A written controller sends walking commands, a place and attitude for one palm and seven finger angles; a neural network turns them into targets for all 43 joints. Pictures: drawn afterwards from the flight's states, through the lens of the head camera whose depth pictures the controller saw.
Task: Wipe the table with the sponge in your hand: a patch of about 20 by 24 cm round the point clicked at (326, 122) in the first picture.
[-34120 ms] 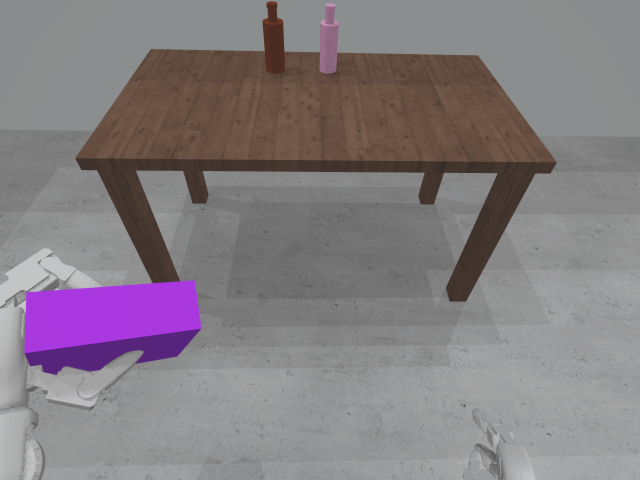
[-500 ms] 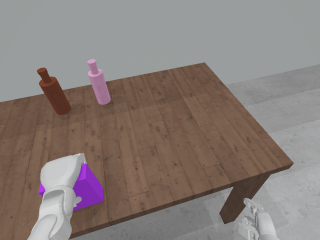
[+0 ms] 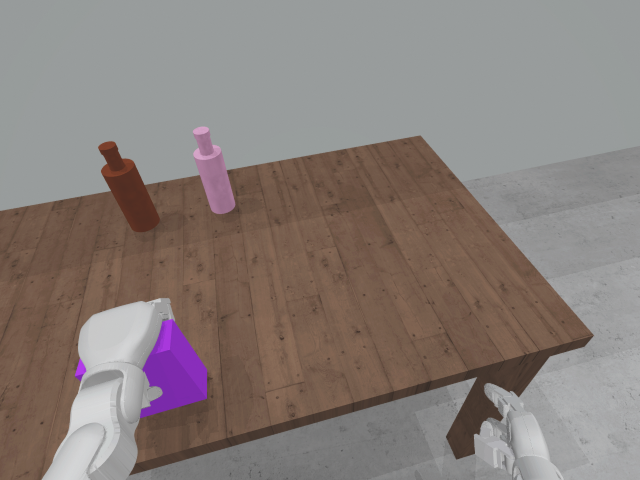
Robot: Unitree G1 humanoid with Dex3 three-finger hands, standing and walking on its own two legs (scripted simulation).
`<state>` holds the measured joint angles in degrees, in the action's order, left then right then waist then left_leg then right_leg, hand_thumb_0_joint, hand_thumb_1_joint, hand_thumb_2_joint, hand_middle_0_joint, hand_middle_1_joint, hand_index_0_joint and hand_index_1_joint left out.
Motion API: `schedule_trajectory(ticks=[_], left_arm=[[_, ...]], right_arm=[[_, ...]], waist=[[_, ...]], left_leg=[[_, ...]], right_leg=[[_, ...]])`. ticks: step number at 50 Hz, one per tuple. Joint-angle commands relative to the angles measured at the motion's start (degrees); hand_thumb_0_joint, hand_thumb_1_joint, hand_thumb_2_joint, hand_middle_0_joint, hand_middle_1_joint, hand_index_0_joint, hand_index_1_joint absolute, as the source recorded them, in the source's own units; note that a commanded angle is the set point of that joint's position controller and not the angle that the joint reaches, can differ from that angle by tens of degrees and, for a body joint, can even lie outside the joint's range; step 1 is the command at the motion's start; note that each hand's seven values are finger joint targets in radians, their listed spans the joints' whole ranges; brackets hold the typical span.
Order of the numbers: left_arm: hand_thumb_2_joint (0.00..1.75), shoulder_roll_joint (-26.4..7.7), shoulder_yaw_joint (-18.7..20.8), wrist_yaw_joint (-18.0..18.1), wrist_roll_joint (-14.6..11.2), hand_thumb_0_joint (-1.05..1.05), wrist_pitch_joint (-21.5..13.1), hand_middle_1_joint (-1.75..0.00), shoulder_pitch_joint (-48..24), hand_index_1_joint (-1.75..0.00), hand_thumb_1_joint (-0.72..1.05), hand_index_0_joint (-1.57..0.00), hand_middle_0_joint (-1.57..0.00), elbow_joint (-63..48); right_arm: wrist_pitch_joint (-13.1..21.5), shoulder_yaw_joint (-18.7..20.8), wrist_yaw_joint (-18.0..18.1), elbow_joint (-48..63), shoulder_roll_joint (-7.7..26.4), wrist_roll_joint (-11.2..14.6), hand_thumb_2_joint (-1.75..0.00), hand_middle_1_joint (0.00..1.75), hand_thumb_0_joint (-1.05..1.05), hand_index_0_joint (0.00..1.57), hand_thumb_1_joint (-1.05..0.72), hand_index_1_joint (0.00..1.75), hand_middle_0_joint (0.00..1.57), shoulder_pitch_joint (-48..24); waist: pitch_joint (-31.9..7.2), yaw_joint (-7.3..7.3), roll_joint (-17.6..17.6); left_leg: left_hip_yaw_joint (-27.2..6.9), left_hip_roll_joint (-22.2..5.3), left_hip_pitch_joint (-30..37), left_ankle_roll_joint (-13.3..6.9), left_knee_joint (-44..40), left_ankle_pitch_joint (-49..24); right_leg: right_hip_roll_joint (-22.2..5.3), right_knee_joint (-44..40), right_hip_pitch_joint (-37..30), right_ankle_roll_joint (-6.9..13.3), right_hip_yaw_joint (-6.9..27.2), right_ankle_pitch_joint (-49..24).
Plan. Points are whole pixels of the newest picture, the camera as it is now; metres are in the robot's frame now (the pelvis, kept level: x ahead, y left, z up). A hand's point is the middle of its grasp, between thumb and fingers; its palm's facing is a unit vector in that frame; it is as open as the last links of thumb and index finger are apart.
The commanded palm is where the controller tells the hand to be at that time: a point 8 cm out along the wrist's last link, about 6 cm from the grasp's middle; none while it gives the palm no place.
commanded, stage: lift the sponge slowly off the table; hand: left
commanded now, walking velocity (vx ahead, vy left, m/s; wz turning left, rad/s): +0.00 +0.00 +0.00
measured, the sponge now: (156, 380) +0.22 +0.28 -0.02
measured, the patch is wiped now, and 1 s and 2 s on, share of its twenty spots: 1.00 1.00 1.00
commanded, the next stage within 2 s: bring the sponge back beside the body in 0.96 s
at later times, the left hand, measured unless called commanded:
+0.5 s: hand (141, 329) +0.25 +0.28 +0.06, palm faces -0.01 -0.11 -0.99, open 9.1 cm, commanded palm +0.23 +0.27 +0.13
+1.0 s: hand (141, 311) +0.26 +0.27 +0.09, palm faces +0.03 -0.10 -0.99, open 9.1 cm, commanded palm +0.23 +0.27 +0.16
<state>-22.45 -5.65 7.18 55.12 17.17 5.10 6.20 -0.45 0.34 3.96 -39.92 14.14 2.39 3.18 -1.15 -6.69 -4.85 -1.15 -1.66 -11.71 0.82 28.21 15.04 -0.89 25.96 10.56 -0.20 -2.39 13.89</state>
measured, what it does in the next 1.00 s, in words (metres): stands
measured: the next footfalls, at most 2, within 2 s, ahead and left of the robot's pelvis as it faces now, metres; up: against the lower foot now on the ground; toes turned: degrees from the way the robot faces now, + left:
none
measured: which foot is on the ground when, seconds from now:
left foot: down 0.00-1.00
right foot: down 0.00-1.00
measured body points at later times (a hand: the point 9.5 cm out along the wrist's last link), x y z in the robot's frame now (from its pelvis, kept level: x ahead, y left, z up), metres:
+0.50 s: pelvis +0.00 +0.00 +0.00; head -0.02 -0.03 +0.45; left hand +0.25 +0.28 +0.12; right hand +0.24 -0.21 -0.08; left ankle +0.00 +0.13 -0.74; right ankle +0.00 -0.13 -0.74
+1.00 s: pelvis +0.00 +0.00 +0.01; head -0.01 -0.04 +0.45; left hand +0.25 +0.27 +0.15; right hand +0.25 -0.21 -0.08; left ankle +0.00 +0.13 -0.74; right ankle +0.00 -0.13 -0.74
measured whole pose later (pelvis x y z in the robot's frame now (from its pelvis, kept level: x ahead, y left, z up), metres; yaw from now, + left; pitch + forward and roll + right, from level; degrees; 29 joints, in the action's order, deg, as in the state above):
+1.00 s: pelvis +0.00 +0.00 +0.01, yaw +0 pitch -3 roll +0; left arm -25.4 -5.6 -0.5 53.6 22.7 -0.4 -1.3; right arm -1.4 -1.7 3.6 -40.0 14.8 2.8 1.1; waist 0.0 -6.6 -5.8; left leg -1.1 -1.6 -6.5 1.1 22.1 12.2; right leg -0.8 21.0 5.9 0.1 -2.3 11.7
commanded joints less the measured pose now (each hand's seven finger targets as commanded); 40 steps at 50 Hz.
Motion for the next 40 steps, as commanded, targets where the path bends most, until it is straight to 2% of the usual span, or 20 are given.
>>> schedule_trajectory(ticks=[1,4,5,9,10,12,14,15,19,23,24,25,26,29,30,34,35,38,39,40], left_arm=[[1.30,-12.5,7.4,2.3,1.7,0.00,-1.2,-1.60,-18.0,-1.60,0.10,-1.20,-1.20,-12.7],[1.30,-12.1,6.9,2.0,1.4,0.00,-0.8,-1.60,-18.4,-1.60,0.10,-1.20,-1.20,-13.4],[1.30,-10.3,5.0,1.8,1.3,0.00,-0.7,-1.60,-18.4,-1.60,0.10,-1.20,-1.20,-13.8],[1.30,-13.9,8.5,1.2,1.4,0.00,1.2,-1.60,-16.9,-1.60,0.10,-1.20,-1.20,-11.9],[1.30,-11.3,5.9,0.8,1.3,0.00,1.3,-1.60,-17.3,-1.60,0.10,-1.20,-1.20,-13.4],[1.30,-12.4,7.0,0.4,1.1,0.00,2.0,-1.60,-16.5,-1.60,0.10,-1.20,-1.20,-11.5],[1.30,-15.2,9.1,0.1,1.2,0.00,2.3,-1.60,-17.9,-1.60,0.10,-1.20,-1.20,-12.9],[1.30,-12.4,6.6,-0.3,0.9,0.00,2.3,-1.60,-17.9,-1.60,0.10,-1.20,-1.20,-13.1],[1.30,-14.8,8.3,-1.1,1.0,0.00,2.2,-1.60,-19.2,-1.60,0.10,-1.20,-1.20,-14.4],[1.30,-12.2,5.8,-1.9,0.8,0.00,1.9,-1.60,-19.8,-1.60,0.10,-1.20,-1.20,-14.9],[1.30,-15.3,8.8,-1.9,0.7,0.00,1.9,-1.60,-19.0,-1.60,0.10,-1.20,-1.20,-16.2],[1.30,-12.5,6.3,-2.1,0.6,0.00,2.0,-1.60,-18.8,-1.60,0.10,-1.20,-1.20,-17.1],[1.30,-12.4,6.2,-2.2,0.5,0.00,2.2,-1.60,-18.3,-1.60,0.10,-1.20,-1.20,-16.2],[1.30,-16.4,9.6,-2.4,0.7,0.00,3.2,-1.60,-19.2,-1.60,0.10,-1.20,-1.20,-16.7],[1.30,-13.5,6.7,-2.8,0.8,0.00,3.4,-1.60,-20.1,-1.60,0.10,-1.20,-1.20,-17.7],[1.30,-15.9,8.6,-3.3,0.5,0.00,4.0,-1.60,-20.3,-1.60,0.10,-1.20,-1.20,-19.1],[1.30,-13.3,6.1,-3.7,0.4,0.00,4.2,-1.60,-21.0,-1.60,0.10,-1.20,-1.20,-19.0],[1.30,-13.4,5.6,-4.4,0.4,0.00,4.4,-1.60,-20.4,-1.60,0.10,-1.20,-1.20,-19.7],[1.30,-16.0,7.9,-4.5,0.2,0.00,4.5,-1.60,-20.9,-1.60,0.10,-1.20,-1.20,-20.1],[1.30,-14.8,7.1,-4.7,0.5,0.00,4.7,-1.60,-21.3,-1.60,0.10,-1.20,-1.20,-19.3]], right_arm=[[3.7,1.4,0.8,9.4,6.0,-0.3,-0.90,0.30,0.00,0.20,-0.90,0.30,0.20,-10.9],[3.9,1.4,0.8,9.5,6.1,-0.2,-0.90,0.30,0.00,0.20,-0.90,0.30,0.20,-11.2],[4.0,1.4,0.8,9.9,5.9,-0.1,-0.90,0.30,0.00,0.20,-0.90,0.30,0.20,-11.2],[3.4,1.1,0.6,9.3,6.7,-0.2,-0.90,0.30,0.00,0.20,-0.90,0.30,0.20,-12.2],[3.5,0.9,0.5,10.1,6.2,0.0,-0.90,0.30,0.00,0.20,-0.90,0.30,0.20,-12.4],[3.3,0.9,0.6,9.6,6.5,-0.2,-0.90,0.30,0.00,0.20,-0.90,0.30,0.20,-12.4],[3.1,0.7,0.6,9.6,6.7,-0.1,-0.90,0.30,0.00,0.20,-0.90,0.30,0.20,-13.1],[3.2,0.6,0.7,10.1,6.3,-0.1,-0.90,0.30,0.00,0.20,-0.90,0.30,0.20,-12.9],[3.5,0.6,0.7,9.9,6.6,-0.2,-0.90,0.30,0.00,0.20,-0.90,0.30,0.20,-13.1],[3.7,0.5,0.5,9.9,6.4,-0.1,-0.90,0.30,0.00,0.20,-0.90,0.30,0.20,-13.1],[3.6,0.7,0.5,9.9,6.7,-0.1,-0.90,0.30,0.00,0.20,-0.90,0.30,0.20,-12.9],[3.6,0.6,0.5,10.5,6.3,-0.1,-0.90,0.30,0.00,0.20,-0.90,0.30,0.20,-13.1],[3.7,0.4,0.4,10.1,6.2,0.0,-0.90,0.30,0.00,0.20,-0.90,0.30,0.20,-13.3],[3.0,0.4,0.4,9.7,7.0,-0.1,-0.90,0.30,0.00,0.20,-0.90,0.30,0.20,-13.6],[3.1,0.1,0.3,10.4,6.4,0.0,-0.90,0.30,0.00,0.20,-0.90,0.30,0.20,-13.9],[2.9,0.1,0.3,10.2,6.8,0.0,-0.90,0.30,0.00,0.20,-0.90,0.30,0.20,-14.5],[3.0,-0.2,0.4,10.6,6.3,0.1,-0.90,0.30,0.00,0.20,-0.90,0.30,0.20,-14.6],[3.0,-0.1,0.2,10.5,6.3,0.1,-0.90,0.30,0.00,0.20,-0.90,0.30,0.20,-14.6],[3.0,-0.2,0.3,10.4,6.7,0.0,-0.90,0.30,0.00,0.20,-0.90,0.30,0.20,-14.7],[3.0,-0.3,0.3,10.5,6.4,0.0,-0.90,0.30,0.00,0.20,-0.90,0.30,0.20,-14.4]], waist=[[-10.5,0.85,1.9],[-10.5,0.70,1.5],[-11.0,0.92,0.7],[-10.1,-0.07,1.8],[-10.7,0.18,1.5],[-9.7,0.00,3.1],[-9.3,-0.27,1.1],[-9.5,0.09,2.0],[-10.3,-0.21,1.3],[-10.5,0.17,2.1],[-11.4,-0.23,1.5],[-11.4,-0.04,1.6],[-10.3,0.06,2.3],[-10.2,-0.24,2.2],[-10.5,0.05,0.9],[-10.5,-0.07,0.9],[-10.1,0.17,0.9],[-10.3,-0.12,0.1],[-10.4,-0.09,0.4],[-10.8,-0.10,1.5]], left_leg=[[0.2,3.1,5.2,-2.9,-4.3,-11.6],[-0.3,3.1,5.7,-2.7,-5.2,-11.3],[0.1,3.0,5.6,-2.9,-5.2,-11.2],[0.0,3.0,5.5,-2.6,-6.3,-11.4],[0.3,3.1,5.3,-2.8,-6.3,-11.6],[0.3,2.9,5.6,-2.8,-6.4,-11.8],[-0.2,3.0,5.8,-2.6,-7.0,-11.3],[0.3,3.0,5.7,-2.9,-6.8,-11.5],[-0.2,3.0,7.1,-2.7,-7.1,-12.6],[0.0,2.8,7.7,-2.9,-7.0,-14.4],[-0.5,2.8,8.0,-2.8,-7.3,-14.6],[0.1,2.9,7.9,-3.0,-7.0,-15.1],[0.0,2.8,7.9,-2.9,-7.0,-15.5],[-0.4,2.7,7.8,-2.7,-7.6,-15.2],[-0.1,2.8,7.7,-2.8,-7.5,-15.5],[-0.5,2.6,8.4,-2.6,-7.9,-16.0],[-0.2,2.7,8.2,-2.9,-7.8,-16.0],[-0.5,2.6,8.8,-2.9,-8.0,-17.1],[-0.7,2.5,8.8,-2.8,-8.2,-16.0],[-0.4,2.6,8.3,-3.0,-8.0,-16.5]], right_leg=[[2.2,-5.1,-1.0,3.8,1.0,-7.5],[2.5,-5.8,-1.6,4.0,1.4,-6.5],[2.4,-5.4,-1.6,3.9,0.6,-6.4],[2.3,-6.5,-3.3,4.0,1.7,-6.7],[2.1,-6.1,-3.7,3.8,0.7,-7.0],[2.1,-6.6,-3.4,3.7,0.9,-7.1],[2.1,-7.2,-4.1,4.0,2.0,-6.2],[2.0,-6.9,-4.2,3.7,0.9,-6.6],[2.1,-7.4,-4.8,3.9,1.7,-7.4],[1.9,-7.3,-4.8,3.8,0.9,-9.7],[2.2,-7.4,-5.9,4.1,1.8,-9.4],[2.0,-7.1,-6.1,3.8,0.8,-10.2],[1.9,-7.3,-5.4,3.8,1.0,-10.8],[2.1,-7.7,-6.2,4.0,2.1,-10.3],[1.9,-7.4,-6.3,3.9,0.9,-10.6],[1.9,-7.7,-6.7,4.0,1.9,-10.9],[1.8,-7.7,-6.4,3.9,0.7,-10.7],[1.6,-7.6,-6.7,3.9,0.8,-11.9],[1.9,-7.9,-6.9,4.1,1.7,-10.5],[1.8,-7.6,-7.2,4.0,0.6,-11.0]])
